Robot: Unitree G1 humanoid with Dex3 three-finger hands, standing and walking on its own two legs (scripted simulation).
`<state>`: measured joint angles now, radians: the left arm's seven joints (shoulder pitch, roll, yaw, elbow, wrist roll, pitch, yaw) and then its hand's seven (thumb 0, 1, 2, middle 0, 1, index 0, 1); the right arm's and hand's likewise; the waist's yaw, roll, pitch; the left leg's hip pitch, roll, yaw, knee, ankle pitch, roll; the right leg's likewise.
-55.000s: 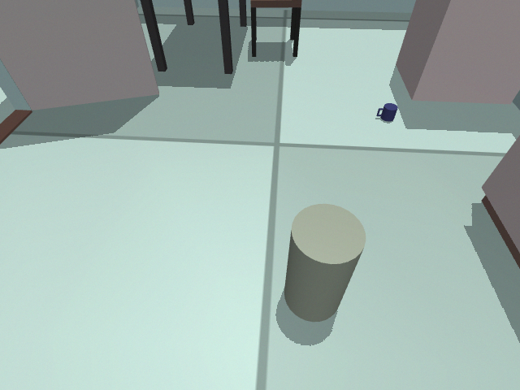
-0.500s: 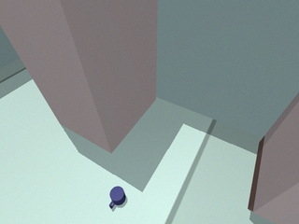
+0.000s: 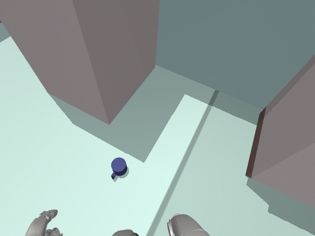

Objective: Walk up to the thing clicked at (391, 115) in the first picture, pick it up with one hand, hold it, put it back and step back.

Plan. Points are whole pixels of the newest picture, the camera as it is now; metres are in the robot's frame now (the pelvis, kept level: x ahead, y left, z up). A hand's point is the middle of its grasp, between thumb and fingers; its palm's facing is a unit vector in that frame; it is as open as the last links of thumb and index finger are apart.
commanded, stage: step back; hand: left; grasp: from above
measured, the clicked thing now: (117, 169) +0.50 +0.21 -0.72
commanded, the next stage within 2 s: none
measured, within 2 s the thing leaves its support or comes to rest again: neither
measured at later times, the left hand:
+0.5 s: hand out of the picture +0.01 +0.23 -0.13, palm faces -0.02 -0.91 -0.42, open 7.4 cm
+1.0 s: hand out of the picture -0.21 +0.25 -0.17, palm faces -0.05 -0.92 -0.39, open 7.4 cm
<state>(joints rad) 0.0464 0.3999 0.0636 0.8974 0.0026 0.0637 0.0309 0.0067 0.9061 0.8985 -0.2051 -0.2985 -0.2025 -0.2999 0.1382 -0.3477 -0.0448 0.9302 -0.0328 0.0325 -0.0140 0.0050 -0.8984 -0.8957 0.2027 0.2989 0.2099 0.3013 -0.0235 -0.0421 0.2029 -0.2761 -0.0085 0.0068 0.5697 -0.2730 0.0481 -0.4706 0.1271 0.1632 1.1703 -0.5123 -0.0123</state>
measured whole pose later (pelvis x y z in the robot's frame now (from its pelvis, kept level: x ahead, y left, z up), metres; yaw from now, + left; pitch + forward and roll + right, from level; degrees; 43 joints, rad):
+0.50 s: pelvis -0.12 -0.02 +0.00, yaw -2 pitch -1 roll +1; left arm 0.14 0.34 0.07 0.80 0.03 0.04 0.01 0.01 0.90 0.90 -0.21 -0.30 -0.21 -0.30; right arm 0.16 -0.42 -0.04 0.89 0.00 0.05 -0.03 0.00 -0.90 -0.90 0.20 0.30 0.21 0.30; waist 0.01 0.03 0.16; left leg -0.37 -0.10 -0.13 1.05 -0.51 -0.03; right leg -0.34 0.00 0.03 0.57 -0.21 -0.02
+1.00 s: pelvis -0.29 -0.03 -0.01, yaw -4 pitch -2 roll -1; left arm 0.21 0.41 0.09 0.86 0.02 0.06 0.01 0.01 0.90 0.90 -0.21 -0.30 -0.20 -0.30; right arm 0.08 -0.36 -0.04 0.79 -0.03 0.03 -0.01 0.00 -0.90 -0.90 0.20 0.30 0.21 0.30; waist 0.03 -0.03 0.19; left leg -0.38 0.05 0.02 0.61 -0.19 0.00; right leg -0.27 0.03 0.09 0.84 -0.48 0.03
